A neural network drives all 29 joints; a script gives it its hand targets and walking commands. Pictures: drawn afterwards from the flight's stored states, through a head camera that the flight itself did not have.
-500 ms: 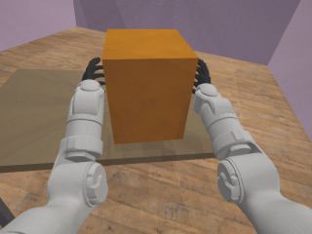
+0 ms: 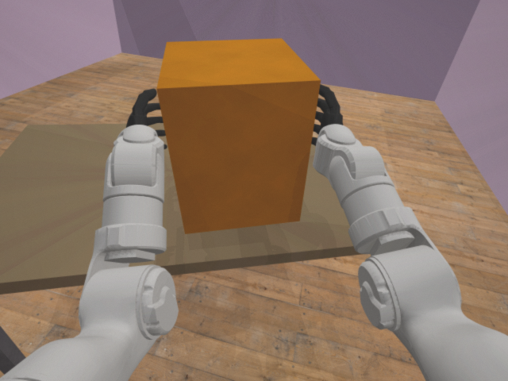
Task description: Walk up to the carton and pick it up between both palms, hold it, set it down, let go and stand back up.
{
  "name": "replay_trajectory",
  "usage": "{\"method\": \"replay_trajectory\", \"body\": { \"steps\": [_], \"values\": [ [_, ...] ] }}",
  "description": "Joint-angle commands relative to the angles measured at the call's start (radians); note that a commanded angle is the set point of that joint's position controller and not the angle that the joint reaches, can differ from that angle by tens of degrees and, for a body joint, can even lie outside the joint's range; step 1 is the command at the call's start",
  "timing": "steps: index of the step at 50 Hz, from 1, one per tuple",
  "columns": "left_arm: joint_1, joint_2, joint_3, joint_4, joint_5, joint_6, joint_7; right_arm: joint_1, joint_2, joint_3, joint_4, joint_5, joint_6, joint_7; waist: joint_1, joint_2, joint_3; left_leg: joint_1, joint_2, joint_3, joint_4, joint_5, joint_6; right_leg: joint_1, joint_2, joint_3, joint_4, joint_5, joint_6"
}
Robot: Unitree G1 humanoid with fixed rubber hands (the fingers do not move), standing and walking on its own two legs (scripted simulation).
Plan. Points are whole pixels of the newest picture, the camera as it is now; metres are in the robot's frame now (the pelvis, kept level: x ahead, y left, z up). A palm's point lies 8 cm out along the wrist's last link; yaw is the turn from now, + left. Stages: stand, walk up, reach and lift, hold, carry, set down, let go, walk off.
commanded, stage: reach and lift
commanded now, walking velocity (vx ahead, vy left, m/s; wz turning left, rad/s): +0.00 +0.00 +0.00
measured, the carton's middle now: (234, 133) +0.45 +0.00 +0.23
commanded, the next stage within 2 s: hold in 0.54 s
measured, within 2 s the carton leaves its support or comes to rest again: neither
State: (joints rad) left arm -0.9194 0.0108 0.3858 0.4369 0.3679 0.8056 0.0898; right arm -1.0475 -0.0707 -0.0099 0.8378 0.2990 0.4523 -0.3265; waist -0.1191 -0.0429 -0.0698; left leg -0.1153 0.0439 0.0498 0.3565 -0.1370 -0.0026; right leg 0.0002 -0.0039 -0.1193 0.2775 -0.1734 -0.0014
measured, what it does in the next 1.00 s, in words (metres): stands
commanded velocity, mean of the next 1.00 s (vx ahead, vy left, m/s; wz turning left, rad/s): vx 0.00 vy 0.00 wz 0.00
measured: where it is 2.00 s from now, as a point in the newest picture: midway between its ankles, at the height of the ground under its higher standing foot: outside the picture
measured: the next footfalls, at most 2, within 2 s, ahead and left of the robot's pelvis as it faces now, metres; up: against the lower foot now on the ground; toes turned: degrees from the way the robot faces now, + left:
none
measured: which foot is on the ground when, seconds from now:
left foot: down 0.00-1.00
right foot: down 0.00-1.00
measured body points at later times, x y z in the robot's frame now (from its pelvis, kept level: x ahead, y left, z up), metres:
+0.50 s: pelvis +0.01 -0.01 +0.00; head -0.07 +0.02 +0.44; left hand +0.40 +0.15 +0.27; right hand +0.40 -0.14 +0.29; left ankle +0.04 +0.12 -0.75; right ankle +0.00 -0.11 -0.75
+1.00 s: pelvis +0.00 -0.01 +0.00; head -0.09 +0.02 +0.44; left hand +0.39 +0.15 +0.29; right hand +0.38 -0.13 +0.31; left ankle +0.04 +0.12 -0.75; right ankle +0.00 -0.11 -0.75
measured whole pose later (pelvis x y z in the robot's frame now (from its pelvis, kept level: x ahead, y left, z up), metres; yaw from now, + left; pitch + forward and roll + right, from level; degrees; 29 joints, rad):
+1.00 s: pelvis +0.00 -0.01 +0.00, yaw +0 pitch -5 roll -1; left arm -1.00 0.05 0.39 0.46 0.34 0.93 0.07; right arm -1.17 -0.11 0.03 0.85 0.37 0.62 -0.39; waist -0.10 -0.02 -0.14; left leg -0.15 0.06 0.04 0.37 -0.14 -0.02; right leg -0.03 0.01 -0.12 0.29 -0.18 -0.01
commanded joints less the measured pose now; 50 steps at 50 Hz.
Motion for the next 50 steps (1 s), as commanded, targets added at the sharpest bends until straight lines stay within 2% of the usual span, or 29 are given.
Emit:
{"method": "replay_trajectory", "body": {
  "steps": [1, 2, 3, 8, 10, 12, 14, 16, 17, 19, 21, 23, 24, 26, 27, 30, 33, 35, 36, 37, 40, 42, 43, 44, 45, 47, 48, 49, 50],
  "values": [
    [-0.873, -0.577, -0.421, -0.211, -0.251, -0.105, -0.217, -0.834, 0.639, 0.243, -0.39, 0.161, -0.044, 0.153, 0.001, 0.112, -0.465, 0.274, -0.089, -0.033, 0.021, 0.295, -0.03, 0.016, 0.082, 0.057, -0.017, 0.255, 0.077],
    [-0.9, -0.562, -0.424, -0.24, -0.245, -0.103, -0.216, -0.818, 0.637, 0.237, -0.382, 0.168, -0.034, 0.146, -0.017, 0.128, -0.507, 0.301, -0.095, -0.039, 0.033, 0.305, -0.04, 0.035, 0.085, 0.051, -0.009, 0.289, 0.081],
    [-0.888, -0.561, -0.429, -0.239, -0.248, -0.101, -0.215, -0.792, 0.641, 0.237, -0.372, 0.175, -0.022, 0.144, -0.012, 0.138, -0.484, 0.296, -0.092, -0.04, 0.033, 0.31, -0.047, 0.022, 0.082, 0.052, -0.012, 0.274, 0.078],
    [-0.834, -0.508, -0.337, -0.119, -0.193, -0.064, -0.248, -0.777, 0.589, 0.195, -0.283, 0.152, 0.013, 0.139, 0.001, 0.068, -0.326, 0.228, -0.086, -0.034, -0.022, 0.186, -0.025, -0.004, 0.072, 0.05, -0.042, 0.181, 0.087],
    [-0.861, -0.52, -0.36, -0.152, -0.206, -0.065, -0.258, -0.79, 0.597, 0.184, -0.316, 0.154, 0.01, 0.133, -0.016, 0.1, -0.357, 0.23, -0.09, -0.026, -0.012, 0.203, -0.037, 0.022, 0.075, 0.049, -0.037, 0.192, 0.084],
    [-0.924, -0.535, -0.385, -0.195, -0.236, -0.078, -0.26, -0.834, 0.623, 0.195, -0.352, 0.169, 0.007, 0.127, -0.024, 0.094, -0.44, 0.257, -0.093, -0.027, 0.008, 0.25, -0.039, 0.035, 0.081, 0.048, -0.023, 0.234, 0.083],
    [-0.954, -0.561, -0.443, -0.273, -0.273, -0.084, -0.248, -0.83, 0.615, 0.205, -0.389, 0.201, 0.009, 0.127, -0.029, 0.153, -0.491, 0.292, -0.087, -0.049, 0.029, 0.329, -0.062, 0.021, 0.087, 0.044, -0.004, 0.287, 0.077],
    [-0.938, -0.571, -0.442, -0.272, -0.294, -0.09, -0.24, -0.857, 0.629, 0.24, -0.471, 0.226, 0.009, 0.122, -0.017, 0.138, -0.528, 0.299, -0.09, -0.051, 0.053, 0.382, -0.064, 0.013, 0.093, 0.044, -0.008, 0.337, 0.077],
    [-0.915, -0.564, -0.447, -0.266, -0.288, -0.081, -0.238, -0.84, 0.614, 0.248, -0.461, 0.223, 0.02, 0.116, -0.022, 0.152, -0.529, 0.311, -0.092, -0.045, 0.052, 0.375, -0.063, 0.029, 0.088, 0.048, -0.009, 0.338, 0.079],
    [-0.914, -0.536, -0.423, -0.266, -0.267, -0.075, -0.234, -0.794, 0.612, 0.256, -0.393, 0.214, 0.039, 0.115, -0.02, 0.121, -0.469, 0.296, -0.09, -0.049, 0.048, 0.361, -0.062, 0.028, 0.084, 0.051, -0.007, 0.348, 0.086],
    [-0.87, -0.524, -0.399, -0.22, -0.257, -0.056, -0.245, -0.807, 0.597, 0.243, -0.426, 0.207, 0.045, 0.112, -0.012, 0.094, -0.444, 0.277, -0.088, -0.045, 0.026, 0.311, -0.061, 0.035, 0.089, 0.046, -0.023, 0.281, 0.088],
    [-0.879, -0.515, -0.37, -0.172, -0.236, -0.046, -0.253, -0.818, 0.598, 0.227, -0.382, 0.197, 0.056, 0.111, 0.002, 0.094, -0.378, 0.257, -0.095, -0.041, 0.006, 0.235, -0.04, -0.01, 0.074, 0.055, -0.038, 0.23, 0.095],
    [-0.914, -0.523, -0.379, -0.195, -0.246, -0.051, -0.256, -0.84, 0.603, 0.213, -0.39, 0.196, 0.053, 0.112, -0.006, 0.089, -0.409, 0.251, -0.09, -0.037, 0.003, 0.223, -0.039, -0.017, 0.076, 0.052, -0.037, 0.208, 0.094],
    [-0.946, -0.538, -0.387, -0.197, -0.26, -0.052, -0.252, -0.852, 0.614, 0.218, -0.381, 0.202, 0.055, 0.114, -0.017, 0.112, -0.438, 0.258, -0.083, -0.041, 0.009, 0.261, -0.041, -0.006, 0.082, 0.054, -0.033, 0.224, 0.087],
    [-0.973, -0.523, -0.389, -0.207, -0.255, -0.052, -0.247, -0.858, 0.607, 0.208, -0.368, 0.204, 0.06, 0.118, -0.004, 0.12, -0.43, 0.253, -0.086, -0.043, 0.014, 0.253, -0.041, -0.012, 0.076, 0.052, -0.029, 0.216, 0.081],
    [-0.972, -0.547, -0.413, -0.271, -0.299, -0.059, -0.238, -0.886, 0.645, 0.256, -0.472, 0.251, 0.052, 0.114, 0.006, 0.118, -0.539, 0.283, -0.095, -0.04, 0.052, 0.342, -0.047, -0.001, 0.078, 0.062, -0.006, 0.339, 0.093],
    [-0.922, -0.514, -0.357, -0.186, -0.254, -0.03, -0.232, -0.847, 0.593, 0.22, -0.362, 0.237, 0.086, 0.112, 0.015, 0.111, -0.428, 0.273, -0.083, -0.04, 0.033, 0.329, -0.054, -0.016, 0.088, 0.054, -0.022, 0.283, 0.083],
    [-0.933, -0.506, -0.36, -0.211, -0.255, -0.022, -0.243, -0.807, 0.595, 0.212, -0.341, 0.234, 0.095, 0.117, 0.006, 0.122, -0.44, 0.257, -0.081, -0.039, 0.023, 0.304, -0.057, -0.007, 0.091, 0.056, -0.021, 0.251, 0.082],
    [-0.939, -0.495, -0.346, -0.2, -0.244, -0.02, -0.249, -0.82, 0.588, 0.199, -0.332, 0.231, 0.097, 0.116, 0.017, 0.114, -0.416, 0.246, -0.084, -0.034, 0.014, 0.268, -0.051, -0.02, 0.09, 0.054, -0.036, 0.221, 0.088],
    [-0.966, -0.499, -0.375, -0.258, -0.272, -0.021, -0.252, -0.832, 0.614, 0.228, -0.374, 0.249, 0.097, 0.113, -0.005, 0.099, -0.488, 0.248, -0.088, -0.027, 0.029, 0.3, -0.049, 0.009, 0.089, 0.061, -0.019, 0.265, 0.09],
    [-0.952, -0.501, -0.372, -0.172, -0.272, -0.009, -0.255, -0.869, 0.593, 0.204, -0.37, 0.243, 0.105, 0.108, -0.003, 0.103, -0.408, 0.233, -0.09, -0.036, 0.016, 0.252, -0.045, -0.012, 0.088, 0.061, -0.037, 0.233, 0.092],
    [-0.957, -0.493, -0.321, -0.129, -0.25, -0.01, -0.259, -0.878, 0.593, 0.18, -0.343, 0.237, 0.112, 0.112, 0.016, 0.095, -0.401, 0.213, -0.088, -0.036, -0.002, 0.213, -0.041, -0.024, 0.083, 0.062, -0.039, 0.198, 0.092],
    [-1.004, -0.504, -0.325, -0.164, -0.258, -0.014, -0.257, -0.923, 0.583, 0.186, -0.354, 0.235, 0.108, 0.119, 0.015, 0.091, -0.443, 0.228, -0.087, -0.033, 0.005, 0.217, -0.045, -0.038, 0.09, 0.056, -0.033, 0.169, 0.088],
    [-0.982, -0.504, -0.331, -0.116, -0.264, -0.011, -0.253, -0.926, 0.577, 0.176, -0.336, 0.229, 0.11, 0.121, 0.011, 0.099, -0.428, 0.21, -0.082, -0.032, 0.001, 0.187, -0.05, -0.028, 0.093, 0.052, -0.038, 0.131, 0.085],
    [-1.045, -0.533, -0.374, -0.191, -0.302, -0.019, -0.249, -0.951, 0.59, 0.181, -0.366, 0.239, 0.106, 0.125, 0.006, 0.129, -0.484, 0.219, -0.086, -0.038, 0.017, 0.201, -0.055, -0.035, 0.094, 0.062, -0.022, 0.144, 0.08],
    [-1.105, -0.529, -0.376, -0.207, -0.315, -0.022, -0.227, -0.999, 0.61, 0.18, -0.375, 0.247, 0.11, 0.133, 0.012, 0.119, -0.521, 0.217, -0.084, -0.048, 0.022, 0.201, -0.047, -0.048, 0.091, 0.063, -0.015, 0.135, 0.08],
    [-1.06, -0.533, -0.343, -0.147, -0.301, -0.017, -0.223, -0.99, 0.604, 0.166, -0.374, 0.245, 0.111, 0.131, 0.026, 0.113, -0.481, 0.205, -0.079, -0.047, 0.019, 0.208, -0.037, -0.056, 0.089, 0.062, -0.02, 0.142, 0.078],
    [-1.104, -0.529, -0.359, -0.156, -0.317, -0.02, -0.217, -1.024, 0.61, 0.167, -0.366, 0.246, 0.108, 0.135, 0.018, 0.102, -0.495, 0.213, -0.078, -0.056, 0.017, 0.188, -0.034, -0.082, 0.085, 0.064, -0.022, 0.128, 0.081],
    [-1.108, -0.533, -0.353, -0.146, -0.307, -0.019, -0.215, -0.983, 0.617, 0.147, -0.31, 0.235, 0.123, 0.135, 0.015, 0.13, -0.451, 0.196, -0.081, -0.047, 0.013, 0.165, -0.03, -0.089, 0.08, 0.068, -0.026, 0.11, 0.083]
  ]
}}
